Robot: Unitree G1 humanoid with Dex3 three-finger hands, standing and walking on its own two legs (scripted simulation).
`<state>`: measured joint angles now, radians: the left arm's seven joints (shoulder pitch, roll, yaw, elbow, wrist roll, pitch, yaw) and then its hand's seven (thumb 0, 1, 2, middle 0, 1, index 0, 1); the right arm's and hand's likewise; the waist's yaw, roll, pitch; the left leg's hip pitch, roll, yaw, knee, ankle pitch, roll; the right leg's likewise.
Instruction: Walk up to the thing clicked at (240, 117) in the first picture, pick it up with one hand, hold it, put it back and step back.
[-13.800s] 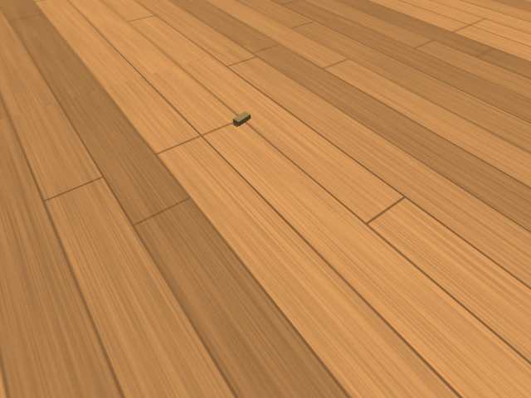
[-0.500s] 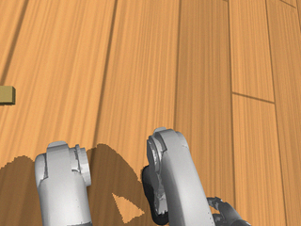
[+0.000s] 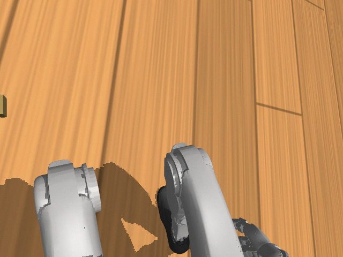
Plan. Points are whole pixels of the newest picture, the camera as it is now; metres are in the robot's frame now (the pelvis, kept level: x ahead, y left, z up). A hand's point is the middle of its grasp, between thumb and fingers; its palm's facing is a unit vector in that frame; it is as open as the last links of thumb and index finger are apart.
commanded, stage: rise first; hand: left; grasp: from above
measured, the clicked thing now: out of the picture +0.46 +0.38 -0.29
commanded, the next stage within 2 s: approach in 1.06 s
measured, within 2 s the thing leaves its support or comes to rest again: neither
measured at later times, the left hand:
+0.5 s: hand out of the picture +0.41 +0.42 -0.17, palm faces -0.45 -0.12 -0.89, open 11.0 cm
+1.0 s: hand out of the picture +0.40 +0.42 -0.16, palm faces -0.45 -0.10 -0.89, open 9.5 cm
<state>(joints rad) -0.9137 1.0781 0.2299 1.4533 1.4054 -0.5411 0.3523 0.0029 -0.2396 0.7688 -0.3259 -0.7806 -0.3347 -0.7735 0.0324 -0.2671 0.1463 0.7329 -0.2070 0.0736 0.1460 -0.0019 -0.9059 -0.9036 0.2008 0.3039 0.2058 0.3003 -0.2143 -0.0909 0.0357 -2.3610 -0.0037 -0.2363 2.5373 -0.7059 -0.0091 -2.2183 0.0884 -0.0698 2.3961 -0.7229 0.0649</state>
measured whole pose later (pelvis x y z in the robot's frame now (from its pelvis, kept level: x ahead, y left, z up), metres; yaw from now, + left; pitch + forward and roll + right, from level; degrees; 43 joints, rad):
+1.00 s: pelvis +0.00 +0.00 +0.00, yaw +0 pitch +28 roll -14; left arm -0.93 1.10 0.21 1.44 1.41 -0.53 0.32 0.00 0.15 0.43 -0.60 -0.59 -0.66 -0.53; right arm 0.05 -0.27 0.16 0.71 -0.19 0.06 0.15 0.00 -0.91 -0.90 0.20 0.30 0.21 0.30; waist -0.22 -0.09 0.03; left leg -2.37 -0.01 -0.24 2.54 -0.69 0.00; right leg -2.21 0.08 -0.08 2.39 -0.71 0.06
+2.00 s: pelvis -0.01 +0.00 +0.01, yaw +0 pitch +29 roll -13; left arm -1.01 1.10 0.16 1.45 1.36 -0.51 0.26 0.00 0.03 0.53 -0.50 -0.64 -0.56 -0.58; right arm 0.10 -0.29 0.21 0.68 -0.19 0.05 0.13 0.00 -0.89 -0.89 0.20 0.30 0.21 0.30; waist -0.27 -0.10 0.07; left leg -2.36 -0.01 -0.25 2.51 -0.68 -0.02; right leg -2.22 0.07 -0.08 2.37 -0.69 0.07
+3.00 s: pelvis +0.00 +0.00 -0.01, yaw -3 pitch +27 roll -15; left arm -1.01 1.15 0.13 1.69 1.44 -0.42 0.52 0.00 -0.28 0.79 -0.27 -0.78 -0.28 -0.78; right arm 0.05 -0.30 0.29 0.65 -0.25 -0.06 0.13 0.00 -0.89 -0.90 0.20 0.30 0.21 0.30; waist -0.34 -0.15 0.11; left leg -2.37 0.01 -0.27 2.58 -0.72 0.00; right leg -2.23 0.09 -0.10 2.41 -0.70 0.07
